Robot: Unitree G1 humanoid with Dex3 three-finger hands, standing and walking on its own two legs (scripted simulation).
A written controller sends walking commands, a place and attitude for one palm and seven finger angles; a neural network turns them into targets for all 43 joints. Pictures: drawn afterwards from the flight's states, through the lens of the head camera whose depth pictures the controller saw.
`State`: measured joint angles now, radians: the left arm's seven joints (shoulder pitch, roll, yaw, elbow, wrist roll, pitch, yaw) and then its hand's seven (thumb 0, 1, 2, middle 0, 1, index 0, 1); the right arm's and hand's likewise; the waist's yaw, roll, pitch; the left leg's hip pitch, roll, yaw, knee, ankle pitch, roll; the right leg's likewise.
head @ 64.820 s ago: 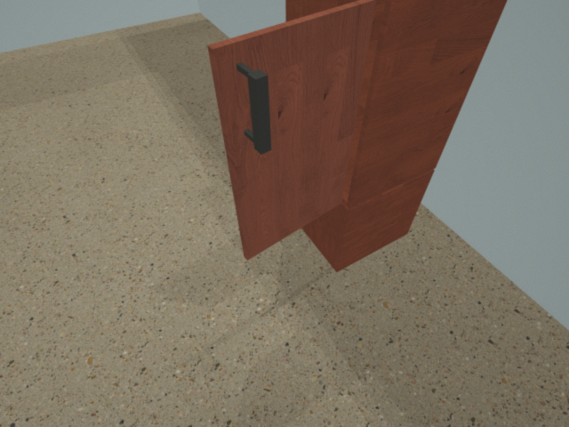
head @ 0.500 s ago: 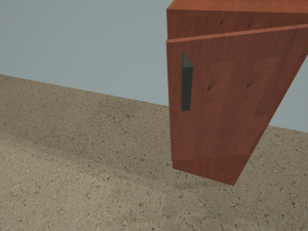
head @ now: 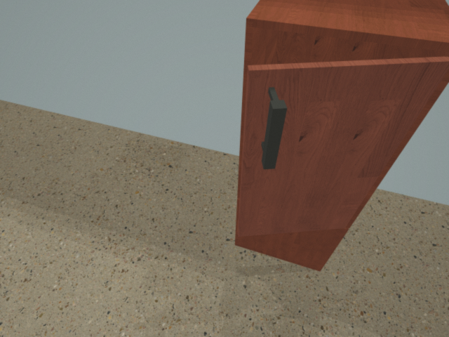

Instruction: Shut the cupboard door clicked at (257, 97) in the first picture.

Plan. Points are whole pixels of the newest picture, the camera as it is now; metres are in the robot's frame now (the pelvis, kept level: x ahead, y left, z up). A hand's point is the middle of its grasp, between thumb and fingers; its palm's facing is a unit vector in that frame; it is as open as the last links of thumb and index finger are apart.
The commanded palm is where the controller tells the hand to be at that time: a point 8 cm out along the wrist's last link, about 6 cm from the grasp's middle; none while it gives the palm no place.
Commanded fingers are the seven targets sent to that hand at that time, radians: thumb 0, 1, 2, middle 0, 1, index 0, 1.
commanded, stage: look again from close up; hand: left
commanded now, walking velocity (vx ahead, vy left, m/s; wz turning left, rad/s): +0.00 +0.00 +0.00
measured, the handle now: (270, 129) +0.46 -0.06 +0.14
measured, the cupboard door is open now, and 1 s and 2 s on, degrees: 23 23 23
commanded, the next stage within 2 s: shuffle to correct the standing spot in 0.32 s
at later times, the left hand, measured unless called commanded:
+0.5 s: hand out of the picture +0.01 +0.14 -0.18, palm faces +0.03 -0.98 -0.17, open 7.3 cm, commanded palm none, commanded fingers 0.00 0.90 0.90 -0.20 -0.30 -0.20 -0.30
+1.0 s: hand out of the picture +0.01 +0.07 -0.18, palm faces +0.12 -0.97 -0.19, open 7.4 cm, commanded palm none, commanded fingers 0.00 0.90 0.90 -0.20 -0.30 -0.20 -0.30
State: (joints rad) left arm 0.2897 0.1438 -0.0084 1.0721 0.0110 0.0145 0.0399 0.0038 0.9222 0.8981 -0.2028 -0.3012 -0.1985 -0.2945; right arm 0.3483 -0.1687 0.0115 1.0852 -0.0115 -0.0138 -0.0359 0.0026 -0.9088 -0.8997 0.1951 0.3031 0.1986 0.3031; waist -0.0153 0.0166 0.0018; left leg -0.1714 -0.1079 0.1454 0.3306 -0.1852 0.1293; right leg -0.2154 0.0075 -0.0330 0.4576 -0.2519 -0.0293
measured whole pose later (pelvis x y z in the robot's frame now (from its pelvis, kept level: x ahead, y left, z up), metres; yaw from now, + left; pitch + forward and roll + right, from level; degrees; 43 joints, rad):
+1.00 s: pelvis +0.03 -0.10 -0.01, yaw +6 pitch +0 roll +1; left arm 0.30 0.15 0.03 1.07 0.02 0.03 0.02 0.00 0.91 0.90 -0.20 -0.30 -0.20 -0.29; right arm 0.30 -0.15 -0.04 1.13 -0.02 0.01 -0.05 0.00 -0.91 -0.90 0.20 0.30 0.20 0.30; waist -0.02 -0.01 0.04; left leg -0.23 0.00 0.00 0.51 -0.29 -0.01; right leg -0.27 -0.01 -0.02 0.55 -0.28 -0.02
